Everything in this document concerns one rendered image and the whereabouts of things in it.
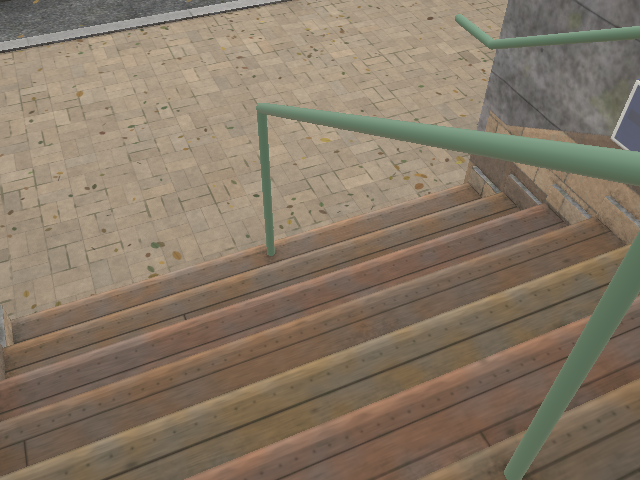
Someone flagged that stairs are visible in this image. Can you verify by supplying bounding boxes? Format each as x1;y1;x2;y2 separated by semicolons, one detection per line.
0;182;640;480

